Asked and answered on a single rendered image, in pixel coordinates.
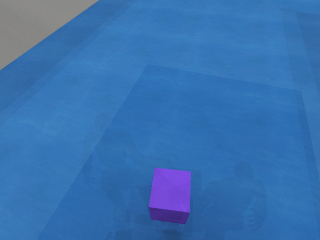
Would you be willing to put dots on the carton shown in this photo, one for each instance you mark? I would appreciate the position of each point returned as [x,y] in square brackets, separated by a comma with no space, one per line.
[170,195]

